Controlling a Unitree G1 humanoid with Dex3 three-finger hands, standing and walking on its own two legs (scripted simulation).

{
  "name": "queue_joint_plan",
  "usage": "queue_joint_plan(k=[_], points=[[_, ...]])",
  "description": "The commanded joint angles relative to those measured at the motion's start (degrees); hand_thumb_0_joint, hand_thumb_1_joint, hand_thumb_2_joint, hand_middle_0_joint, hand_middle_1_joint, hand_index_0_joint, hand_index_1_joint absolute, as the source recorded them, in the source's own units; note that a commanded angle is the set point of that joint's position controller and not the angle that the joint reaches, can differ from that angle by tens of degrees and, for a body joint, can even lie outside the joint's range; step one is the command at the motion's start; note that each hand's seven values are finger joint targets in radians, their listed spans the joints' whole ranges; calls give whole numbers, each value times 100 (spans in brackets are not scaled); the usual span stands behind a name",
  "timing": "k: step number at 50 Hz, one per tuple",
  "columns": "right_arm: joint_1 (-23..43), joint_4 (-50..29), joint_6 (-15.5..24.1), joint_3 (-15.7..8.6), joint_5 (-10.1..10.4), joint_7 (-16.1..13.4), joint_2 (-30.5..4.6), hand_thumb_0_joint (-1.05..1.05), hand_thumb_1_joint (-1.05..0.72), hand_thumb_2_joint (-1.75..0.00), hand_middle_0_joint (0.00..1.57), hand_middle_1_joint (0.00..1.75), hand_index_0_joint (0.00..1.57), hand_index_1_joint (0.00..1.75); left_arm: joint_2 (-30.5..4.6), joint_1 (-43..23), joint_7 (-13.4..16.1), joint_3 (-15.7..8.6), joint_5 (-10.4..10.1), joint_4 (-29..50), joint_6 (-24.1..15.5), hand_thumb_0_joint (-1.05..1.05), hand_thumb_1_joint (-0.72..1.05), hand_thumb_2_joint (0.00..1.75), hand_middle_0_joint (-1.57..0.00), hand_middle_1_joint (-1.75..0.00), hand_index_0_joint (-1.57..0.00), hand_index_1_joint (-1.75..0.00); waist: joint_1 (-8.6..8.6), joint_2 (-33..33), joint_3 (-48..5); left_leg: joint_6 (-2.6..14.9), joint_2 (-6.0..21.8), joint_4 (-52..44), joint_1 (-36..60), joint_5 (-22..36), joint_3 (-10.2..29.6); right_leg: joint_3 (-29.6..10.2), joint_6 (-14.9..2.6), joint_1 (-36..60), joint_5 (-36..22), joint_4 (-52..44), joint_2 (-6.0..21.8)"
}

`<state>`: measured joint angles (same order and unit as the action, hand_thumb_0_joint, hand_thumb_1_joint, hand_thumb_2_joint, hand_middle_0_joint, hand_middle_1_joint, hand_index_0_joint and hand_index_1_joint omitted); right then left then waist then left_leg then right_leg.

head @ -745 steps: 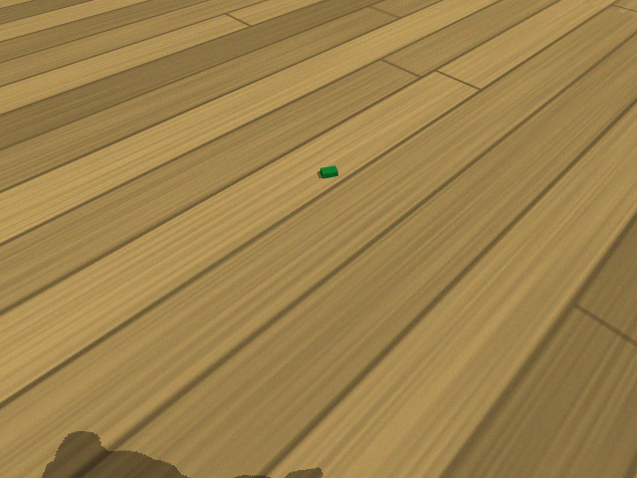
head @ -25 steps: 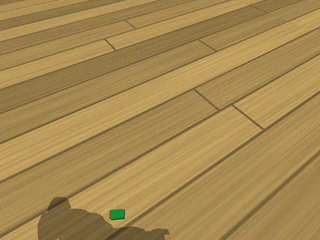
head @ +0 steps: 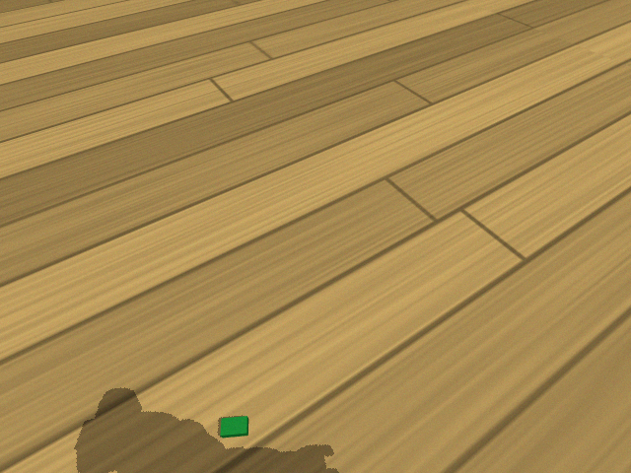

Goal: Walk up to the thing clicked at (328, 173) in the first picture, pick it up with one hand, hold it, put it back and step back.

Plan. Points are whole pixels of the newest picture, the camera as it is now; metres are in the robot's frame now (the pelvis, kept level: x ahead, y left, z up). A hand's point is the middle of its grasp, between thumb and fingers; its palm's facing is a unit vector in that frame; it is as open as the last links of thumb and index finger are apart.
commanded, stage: stand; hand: left
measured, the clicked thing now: (234, 426) +0.36 +0.26 -0.77
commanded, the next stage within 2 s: walk up in 0.62 s
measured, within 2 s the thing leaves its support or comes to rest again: neither
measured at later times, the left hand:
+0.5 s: hand out of the picture +0.08 +0.25 -0.15, palm faces -0.01 -0.94 -0.35, open 7.4 cm
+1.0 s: hand out of the picture +0.05 +0.35 -0.18, palm faces -0.01 -0.91 -0.41, open 7.4 cm
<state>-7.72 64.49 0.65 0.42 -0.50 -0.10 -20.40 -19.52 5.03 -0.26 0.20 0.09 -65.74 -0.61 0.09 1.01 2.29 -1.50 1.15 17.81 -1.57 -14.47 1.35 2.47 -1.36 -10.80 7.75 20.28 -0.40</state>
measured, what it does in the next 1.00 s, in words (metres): walks backwards: left foot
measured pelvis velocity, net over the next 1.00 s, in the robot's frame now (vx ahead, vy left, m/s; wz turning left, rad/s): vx -0.09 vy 0.07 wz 0.00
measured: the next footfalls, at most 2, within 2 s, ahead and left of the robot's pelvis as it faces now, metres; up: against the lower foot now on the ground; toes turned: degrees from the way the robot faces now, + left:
left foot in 0.96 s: -0.08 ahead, +0.20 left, +0.00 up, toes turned -2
right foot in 1.36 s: -0.09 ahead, -0.06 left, +0.00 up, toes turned -3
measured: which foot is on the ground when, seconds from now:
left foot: down 0.00-0.70, up 0.72-0.94, down 0.96-1.00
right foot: down 0.00-0.98, up 1.00-1.00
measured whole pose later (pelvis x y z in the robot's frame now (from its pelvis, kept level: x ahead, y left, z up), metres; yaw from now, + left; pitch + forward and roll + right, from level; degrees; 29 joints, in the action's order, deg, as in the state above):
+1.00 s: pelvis -0.09 +0.07 -0.03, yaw +0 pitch -3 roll +1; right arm -9.4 55.5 -3.2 -4.8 -2.0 0.7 -21.8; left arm -24.5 1.1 1.2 -3.6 1.5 -52.5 3.7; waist 0.5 -4.1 11.5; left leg -0.5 -1.7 37.5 -11.5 -23.6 1.6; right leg -3.8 -0.1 -27.0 15.4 40.1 4.8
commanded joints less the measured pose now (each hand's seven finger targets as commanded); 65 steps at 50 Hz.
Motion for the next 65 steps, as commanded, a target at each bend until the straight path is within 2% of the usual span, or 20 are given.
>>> queue_joint_plan(k=[1,30,31,32,34,35,37,39,42,45,47,48,49,50,51,54,57,59,61,65], points=[[52,-290,69,-246,-8,-50,-1150,0,-90,-90,20,30,20,30,-1294,-238,63,-236,12,326,-133,0,90,90,-20,-30,-20,-30,2,-142,-282,217,622,-356,-636,759,351,-769,-18,676,-692,-277,777],[25,-325,76,-239,-16,-60,-1159,0,-90,-90,20,30,20,30,-1309,-179,65,-256,3,326,-134,0,90,90,-20,-30,-20,-30,18,-89,-274,224,643,-393,-550,846,343,-753,-38,700,-896,-265,800],[270,-453,-99,-451,20,-44,-1516,0,-90,-90,20,30,20,30,-1652,-231,123,-468,-41,491,-96,0,90,90,-20,-30,-20,-30,114,108,276,276,431,281,-847,1774,221,-880,-72,369,-2500,114,985],[154,-545,-163,-437,73,-56,-1372,0,-90,-90,20,30,20,30,-1723,-53,167,-505,-71,542,-74,0,90,90,-20,-30,-20,-30,115,-144,-46,250,329,722,-760,1918,86,-972,-215,499,-3190,246,1136],[18,-677,-259,-461,106,-53,-1239,0,-90,-90,20,30,20,30,-1870,109,227,-580,-43,652,-38,0,90,90,-20,-30,-20,-30,176,-711,-358,191,-122,1730,-959,781,-112,-1540,-735,640,-3582,37,1684],[2,-739,-337,-507,102,-49,-1190,0,-90,-90,20,30,20,30,-1865,88,261,-602,26,779,-31,0,90,90,-20,-30,-20,-30,240,-1036,-461,215,-333,2726,-1226,-1482,-50,-1970,-1149,615,-3570,-133,2129],[-168,-956,-500,-590,43,0,-1213,0,-90,-90,20,30,20,30,-1864,-82,281,-647,156,1079,-12,0,90,90,-20,-30,-20,-30,118,-947,-573,279,-209,4069,-1369,-1947,512,-2027,-1391,129,-2472,-228,2339],[-344,-1091,-557,-670,18,78,-1164,0,-90,-90,20,30,20,30,-1734,-437,286,-627,214,1324,53,0,90,90,-20,-30,-20,-30,-58,-916,-567,287,-190,4510,-1338,-1626,611,-1498,-1267,-417,-1390,-199,1947],[-480,-1239,-569,-734,-1,136,-1204,0,-90,-90,20,30,20,30,-1656,-445,260,-637,298,1552,119,0,90,90,-20,-30,-20,-30,-2,-910,-742,146,-191,3984,-1536,-1500,374,-1097,-1098,-209,-310,49,1509],[-758,-1200,-467,-789,-40,95,-1248,0,-90,-90,20,30,20,30,-1755,-482,217,-682,293,1702,197,0,90,90,-20,-30,-20,-30,-52,-1336,-823,130,82,2029,-1338,-1377,293,-1221,-951,67,-74,473,1561],[-1144,-970,-329,-848,-128,34,-1200,0,-90,-90,20,30,20,30,-1660,-522,148,-629,160,1714,344,0,90,90,-20,-30,-20,-30,-287,-1084,-600,136,-45,399,-511,-132,13,-929,-665,-622,28,1335,1181],[-916,-1059,-257,-897,-251,5,-1478,0,-90,-90,20,30,20,30,-1259,-115,117,-540,65,1723,419,0,90,90,-20,-30,-20,-30,-132,83,-279,197,335,-331,-373,-302,781,-582,-351,-1349,1178,2318,445],[-539,-1294,-197,-993,-346,-31,-2168,0,-90,-90,20,30,20,30,-956,83,132,-481,68,1816,423,0,90,90,-20,-30,-20,-30,64,1523,-85,442,1649,-502,-569,417,2797,-568,40,-2394,2810,3374,-506],[-255,-1453,-159,-1008,-231,-57,-2418,0,-90,-90,20,30,20,30,-1442,-175,193,-639,143,1729,449,0,90,90,-20,-30,-20,-30,-150,942,18,1184,2086,-403,-1800,234,2913,-1326,48,-1590,2818,3899,-300],[153,-1545,-109,-979,-192,-69,-2430,0,-90,-90,20,30,20,30,-1544,-447,173,-685,117,1724,432,0,90,90,-20,-30,-20,-30,-162,1324,373,1653,2375,-776,-2855,-345,3266,-1478,49,-1045,2633,4435,-233],[529,-1674,26,-792,-193,-154,-1666,0,-90,-90,20,30,20,30,-1537,502,81,-667,-26,1436,411,0,90,90,-20,-30,-20,-30,397,550,168,922,989,355,-917,1684,889,-1525,46,-1986,1488,4653,-504],[-665,-1380,129,-847,-130,-177,-1655,0,-90,-90,20,30,20,30,-1444,-45,35,-683,91,1666,326,0,90,90,-20,-30,-20,-30,-201,753,-233,871,1104,818,767,2851,1125,-1233,215,-2329,1579,3613,-284],[-993,-1376,153,-862,-104,-221,-1703,0,-90,-90,20,30,20,30,-1385,-296,37,-623,134,1832,228,0,90,90,-20,-30,-20,-30,-440,760,-379,1079,1318,835,1186,2693,1290,-1068,262,-2264,1842,2917,-128],[-1065,-1458,179,-851,-124,-221,-1742,0,-90,-90,20,30,20,30,-1371,-271,7,-595,164,1870,191,0,90,90,-20,-30,-20,-30,-492,721,-348,1273,1487,877,1079,2628,1274,-874,215,-2015,2043,2467,-43],[-747,-1696,175,-753,-130,-174,-1717,0,-90,-90,20,30,20,30,-1255,171,-52,-571,138,1657,134,0,90,90,-20,-30,-20,-30,-245,943,-282,1228,1390,1044,94,3088,929,-400,12,-823,1941,1583,-22]])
